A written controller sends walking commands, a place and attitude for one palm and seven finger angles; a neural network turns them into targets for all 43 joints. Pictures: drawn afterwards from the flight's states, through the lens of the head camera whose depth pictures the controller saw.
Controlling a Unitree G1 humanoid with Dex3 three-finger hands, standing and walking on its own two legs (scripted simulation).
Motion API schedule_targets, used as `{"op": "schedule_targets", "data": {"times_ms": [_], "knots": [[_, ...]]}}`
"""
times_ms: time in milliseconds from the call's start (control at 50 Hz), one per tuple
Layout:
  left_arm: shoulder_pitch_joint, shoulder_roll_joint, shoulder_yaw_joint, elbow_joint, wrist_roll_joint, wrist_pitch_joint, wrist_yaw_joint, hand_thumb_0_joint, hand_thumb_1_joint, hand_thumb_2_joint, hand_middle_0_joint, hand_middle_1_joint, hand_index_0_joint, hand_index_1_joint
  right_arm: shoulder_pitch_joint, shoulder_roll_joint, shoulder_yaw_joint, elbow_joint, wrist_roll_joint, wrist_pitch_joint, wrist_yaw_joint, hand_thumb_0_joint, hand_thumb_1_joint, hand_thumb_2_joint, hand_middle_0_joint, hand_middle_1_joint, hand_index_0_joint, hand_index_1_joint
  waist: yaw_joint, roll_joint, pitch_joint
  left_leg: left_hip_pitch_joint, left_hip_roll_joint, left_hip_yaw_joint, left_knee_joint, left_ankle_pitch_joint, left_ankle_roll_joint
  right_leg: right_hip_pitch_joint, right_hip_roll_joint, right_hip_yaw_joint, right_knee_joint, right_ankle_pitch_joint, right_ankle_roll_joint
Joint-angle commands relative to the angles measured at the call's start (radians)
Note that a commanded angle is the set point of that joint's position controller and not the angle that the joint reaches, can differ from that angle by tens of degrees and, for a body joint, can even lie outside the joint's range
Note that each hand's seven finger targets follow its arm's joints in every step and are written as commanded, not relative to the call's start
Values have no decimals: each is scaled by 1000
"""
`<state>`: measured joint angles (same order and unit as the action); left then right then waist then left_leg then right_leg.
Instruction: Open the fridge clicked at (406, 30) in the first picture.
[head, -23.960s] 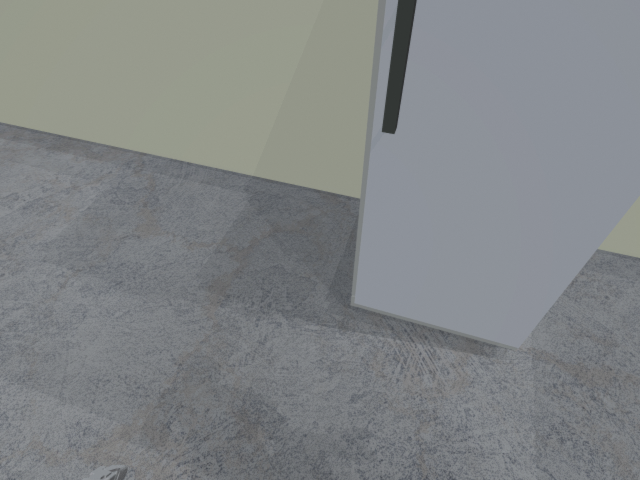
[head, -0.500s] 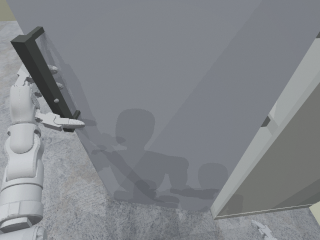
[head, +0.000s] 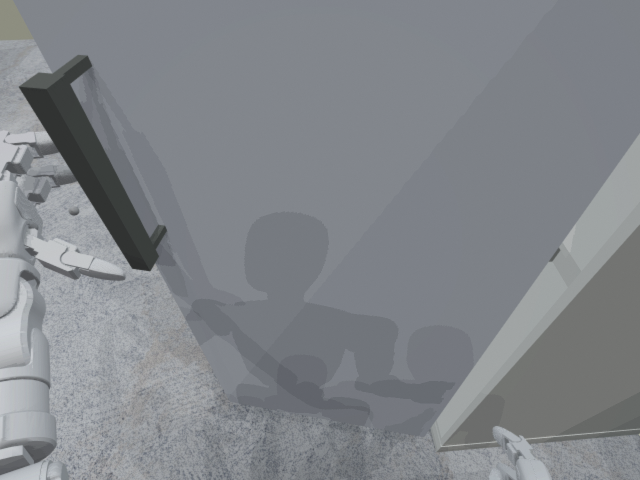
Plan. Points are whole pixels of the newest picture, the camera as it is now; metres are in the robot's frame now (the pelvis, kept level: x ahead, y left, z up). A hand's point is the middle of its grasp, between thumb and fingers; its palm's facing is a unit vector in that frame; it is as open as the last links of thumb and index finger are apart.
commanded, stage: slip the hand off the handle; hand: left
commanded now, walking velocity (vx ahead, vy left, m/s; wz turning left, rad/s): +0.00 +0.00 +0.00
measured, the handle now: (116, 178) +0.38 +0.26 +0.20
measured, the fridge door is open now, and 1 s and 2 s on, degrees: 76 76 76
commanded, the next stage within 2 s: draw the hand back to the body in 1.02 s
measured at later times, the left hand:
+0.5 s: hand (26, 218) +0.33 +0.35 +0.18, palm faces +0.30 -0.93 -0.22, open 14.7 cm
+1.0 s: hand out of the picture +0.23 +0.35 +0.18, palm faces +0.35 -0.91 -0.23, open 14.7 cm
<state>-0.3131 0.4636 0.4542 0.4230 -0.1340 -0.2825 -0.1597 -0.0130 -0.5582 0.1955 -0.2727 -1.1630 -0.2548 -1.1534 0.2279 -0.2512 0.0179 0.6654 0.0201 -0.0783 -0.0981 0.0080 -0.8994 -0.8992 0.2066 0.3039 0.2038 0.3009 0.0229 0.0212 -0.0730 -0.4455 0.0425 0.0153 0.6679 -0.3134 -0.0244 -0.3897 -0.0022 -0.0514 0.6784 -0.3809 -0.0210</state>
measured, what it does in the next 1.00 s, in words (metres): stands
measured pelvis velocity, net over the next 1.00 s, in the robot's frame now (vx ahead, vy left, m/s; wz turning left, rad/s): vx -0.02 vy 0.03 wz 0.02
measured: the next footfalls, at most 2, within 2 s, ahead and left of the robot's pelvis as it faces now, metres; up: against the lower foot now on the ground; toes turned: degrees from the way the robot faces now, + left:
none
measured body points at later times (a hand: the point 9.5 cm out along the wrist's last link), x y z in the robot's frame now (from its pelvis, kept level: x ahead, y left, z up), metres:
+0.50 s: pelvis -0.01 +0.03 +0.00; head +0.02 +0.04 +0.45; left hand +0.31 +0.40 +0.19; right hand +0.08 -0.24 -0.11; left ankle +0.01 +0.14 -0.72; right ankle -0.02 -0.10 -0.72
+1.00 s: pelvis -0.02 +0.03 +0.00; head -0.02 +0.03 +0.45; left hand +0.21 +0.40 +0.19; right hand +0.19 -0.18 -0.07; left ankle +0.01 +0.14 -0.72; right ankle -0.02 -0.10 -0.72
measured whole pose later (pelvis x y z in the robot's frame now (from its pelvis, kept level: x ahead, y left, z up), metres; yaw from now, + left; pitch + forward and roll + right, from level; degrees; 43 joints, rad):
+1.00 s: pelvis -0.02 +0.03 +0.00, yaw +1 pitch +2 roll -2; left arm 0.00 0.47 0.51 0.11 -0.25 -0.22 -0.26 -0.01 -0.56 0.20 -0.26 -1.15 -0.25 -1.15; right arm 0.18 -0.23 0.07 0.62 0.02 -0.16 -0.13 0.01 -0.90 -0.90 0.21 0.30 0.21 0.30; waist 0.07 0.02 -0.08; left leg -0.43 0.02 0.00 0.70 -0.31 0.01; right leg -0.34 -0.03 -0.07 0.66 -0.35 0.01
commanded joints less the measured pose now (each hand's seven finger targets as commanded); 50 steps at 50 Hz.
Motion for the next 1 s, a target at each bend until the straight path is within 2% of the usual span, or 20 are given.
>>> {"op": "schedule_targets", "data": {"times_ms": [0,60,100,160,180,240,300,460,520,540,580,620,680,720,760,840,900,920,940,980], "knots": [[-388,338,81,-141,-21,-67,-44,0,-550,200,-250,-1150,-250,-1150,-8,-144,-57,-114,5,-42,-23,0,-900,-900,200,300,200,300,-32,17,-221,133,-47,20,-30,234,57,16,10,50,-109,344,27],[-387,376,115,-123,-26,-92,-64,0,-550,200,-250,-1150,-250,-1150,7,-149,-59,-116,2,-37,-22,0,-900,-900,200,300,200,300,-21,30,-261,131,-47,13,-21,262,58,35,13,47,-93,366,22],[-411,361,94,-135,-28,-106,-77,0,-550,200,-250,-1150,-250,-1150,10,-146,-59,-121,2,-36,-21,0,-900,-900,200,300,200,300,-26,69,-275,149,-48,8,-18,271,57,17,19,39,-87,350,18],[-388,407,138,-111,-33,-114,-80,0,-550,200,-250,-1150,-250,-1150,29,-157,-63,-120,1,-31,-21,0,-900,-900,200,300,200,300,-19,48,-280,143,-42,-1,-19,267,58,7,25,33,-84,326,15],[-382,393,127,-87,-37,-109,-85,0,-550,200,-250,-1150,-250,-1150,26,-157,-60,-121,3,-30,-21,0,-900,-900,200,300,200,300,-21,52,-258,132,-43,0,-23,242,58,-8,25,32,-88,300,16],[-417,455,165,-32,-35,-105,-90,0,-550,200,-250,-1150,-250,-1150,37,-169,-58,-114,3,-26,-27,0,-900,-900,200,300,200,300,-27,42,-223,92,-40,-3,-28,183,59,-28,22,35,-99,234,17],[-436,476,167,-58,-30,-120,-104,0,-550,200,-250,-1150,-250,-1150,45,-169,-59,-123,0,-26,-28,0,-900,-900,200,300,200,300,-27,103,-263,122,-39,-8,-24,195,58,-45,30,30,-91,217,11],[-120,423,221,-249,-103,-109,-125,0,-550,200,-250,-1150,-250,-1150,18,-160,-64,-176,1,-32,-12,0,-900,-900,200,300,200,300,25,95,-296,161,-29,-26,-38,292,51,3,42,0,-69,276,3],[-75,379,201,-348,-113,-80,-107,0,-550,200,-250,-1150,-250,-1150,-10,-151,-58,-182,3,-46,-18,0,-900,-900,200,300,200,300,23,124,-239,175,-24,-34,-55,268,46,-28,43,-9,-80,233,2],[-91,365,190,-386,-116,-75,-98,0,-550,200,-250,-1150,-250,-1150,-14,-149,-58,-183,1,-53,-21,0,-900,-900,200,300,200,300,11,122,-238,186,-25,-39,-59,264,45,-37,44,-11,-82,229,4],[-36,352,193,-417,-118,-61,-84,0,-550,200,-250,-1150,-250,-1150,-26,-146,-56,-183,0,-67,-25,0,-900,-900,200,300,200,300,16,112,-218,181,-24,-48,-71,222,40,-41,43,-13,-87,191,4],[-45,317,158,-431,-110,-49,-75,0,-550,200,-250,-1150,-250,-1150,-38,-144,-49,-170,1,-74,-33,0,-900,-900,200,300,200,300,6,95,-165,171,-21,-52,-80,176,40,-58,40,-13,-96,165,3],[-47,272,103,-486,-104,-37,-72,0,-550,200,-250,-1150,-250,-1150,-57,-137,-41,-174,1,-96,-36,0,-900,-900,200,300,200,300,-2,119,-174,200,-22,-72,-92,136,33,-74,38,-14,-91,137,3],[-33,292,121,-492,-95,-31,-68,0,-550,200,-250,-1150,-250,-1150,-61,-139,-36,-159,0,-101,-42,0,-900,-900,200,300,200,300,6,114,-154,194,-23,-70,-95,134,33,-58,35,-11,-100,144,-1],[6,279,117,-526,-104,-29,-73,0,-550,200,-250,-1150,-250,-1150,-71,-133,-35,-169,-2,-111,-39,0,-900,-900,200,300,200,300,13,109,-193,213,-23,-76,-95,159,28,-40,34,-13,-95,157,0],[36,282,136,-506,-121,-9,-83,0,-550,200,-250,-1150,-250,-1150,-90,-130,-24,-167,4,-117,-44,0,-900,-900,200,300,200,300,15,90,-126,177,-28,-67,-100,122,31,-35,29,-12,-114,148,1],[51,282,138,-523,-132,-4,-98,0,-550,200,-250,-1150,-250,-1150,-103,-126,-19,-174,4,-128,-48,0,-900,-900,200,300,200,300,18,93,-130,180,-34,-67,-103,92,33,-32,29,-9,-121,125,2],[68,308,162,-538,-127,-6,-97,0,-550,200,-250,-1150,-250,-1150,-105,-129,-20,-172,5,-127,-49,0,-900,-900,200,300,200,300,28,108,-138,182,-34,-59,-97,110,35,-14,28,-5,-124,140,-1],[82,283,142,-530,-132,-2,-102,0,-550,200,-250,-1150,-250,-1150,-106,-124,-16,-178,4,-131,-48,0,-900,-900,200,300,200,300,22,101,-131,179,-38,-55,-92,119,37,-18,24,-6,-125,148,1],[95,291,152,-555,-139,-5,-114,0,-550,200,-250,-1150,-250,-1150,-105,-125,-18,-179,3,-137,-48,0,-900,-900,200,300,200,300,23,101,-151,187,-39,-52,-84,141,37,-7,25,-6,-122,166,3]]}}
